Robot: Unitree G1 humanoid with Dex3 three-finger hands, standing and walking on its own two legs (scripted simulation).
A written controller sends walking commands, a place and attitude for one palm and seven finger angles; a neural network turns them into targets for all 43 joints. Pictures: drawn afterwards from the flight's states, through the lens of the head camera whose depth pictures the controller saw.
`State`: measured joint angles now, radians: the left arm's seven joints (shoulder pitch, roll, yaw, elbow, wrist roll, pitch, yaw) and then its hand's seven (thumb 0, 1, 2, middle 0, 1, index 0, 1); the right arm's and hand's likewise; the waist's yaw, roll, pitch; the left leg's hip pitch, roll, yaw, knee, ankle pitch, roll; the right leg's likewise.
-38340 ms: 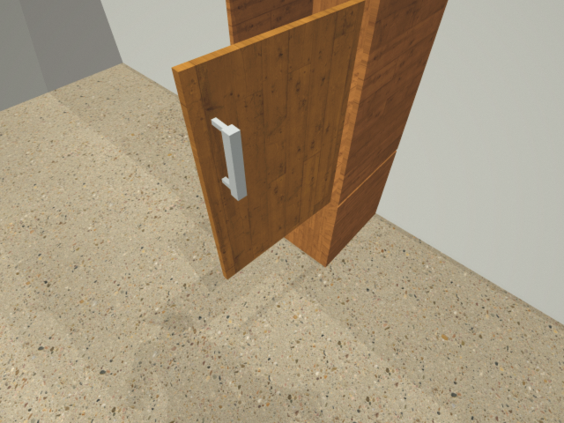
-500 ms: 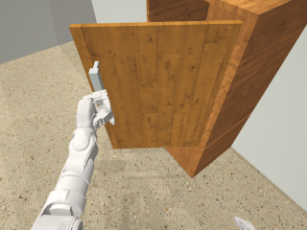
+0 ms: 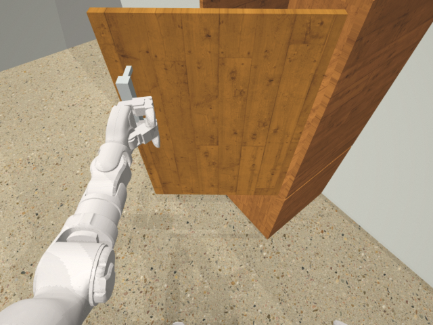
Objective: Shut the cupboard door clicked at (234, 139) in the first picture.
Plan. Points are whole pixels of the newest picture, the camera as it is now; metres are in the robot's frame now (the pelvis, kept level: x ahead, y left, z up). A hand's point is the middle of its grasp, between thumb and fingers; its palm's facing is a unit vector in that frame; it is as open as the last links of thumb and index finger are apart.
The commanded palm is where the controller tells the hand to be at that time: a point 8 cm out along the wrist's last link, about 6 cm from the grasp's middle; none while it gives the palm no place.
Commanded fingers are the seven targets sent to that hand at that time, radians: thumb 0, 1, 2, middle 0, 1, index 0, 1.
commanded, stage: push the door shut along its arc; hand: left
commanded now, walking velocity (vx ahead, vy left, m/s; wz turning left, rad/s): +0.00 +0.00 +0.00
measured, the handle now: (135, 105) +0.52 +0.16 +0.10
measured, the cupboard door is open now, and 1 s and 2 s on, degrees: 51 41 29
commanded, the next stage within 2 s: pull the fist back off the door in 1.40 s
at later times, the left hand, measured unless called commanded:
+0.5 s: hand (171, 110) +0.50 +0.08 +0.10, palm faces -0.23 -0.97 -0.02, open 3.1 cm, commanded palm +0.50 +0.14 +0.10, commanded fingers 0.00 0.90 0.90 -1.30 -1.50 -1.30 -1.50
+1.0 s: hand (180, 94) +0.55 +0.07 +0.11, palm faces -0.32 -0.95 -0.02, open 3.1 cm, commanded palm +0.56 +0.11 +0.10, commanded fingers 0.00 0.90 0.90 -1.30 -1.50 -1.30 -1.50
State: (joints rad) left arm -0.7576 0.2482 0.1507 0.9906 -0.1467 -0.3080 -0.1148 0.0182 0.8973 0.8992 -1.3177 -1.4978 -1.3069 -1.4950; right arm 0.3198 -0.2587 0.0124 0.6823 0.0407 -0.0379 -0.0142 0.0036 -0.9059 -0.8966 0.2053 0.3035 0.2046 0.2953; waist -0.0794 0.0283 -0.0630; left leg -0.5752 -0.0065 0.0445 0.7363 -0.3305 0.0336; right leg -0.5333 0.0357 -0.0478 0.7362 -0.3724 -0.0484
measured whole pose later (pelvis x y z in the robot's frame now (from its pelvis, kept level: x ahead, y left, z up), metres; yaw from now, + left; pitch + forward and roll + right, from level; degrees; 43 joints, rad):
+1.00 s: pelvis +0.00 +0.01 -0.02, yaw +0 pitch +21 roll -2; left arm -1.23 0.43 0.19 1.33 -0.09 -0.27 -0.29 0.00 0.93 0.94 -1.30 -1.50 -1.30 -1.50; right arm 0.44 -0.29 0.01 0.71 0.00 -0.03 0.00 0.00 -0.91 -0.90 0.21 0.30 0.21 0.30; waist -0.23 0.05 -0.08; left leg -0.87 0.01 0.03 0.90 -0.38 0.05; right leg -0.81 0.05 -0.07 0.85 -0.41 -0.04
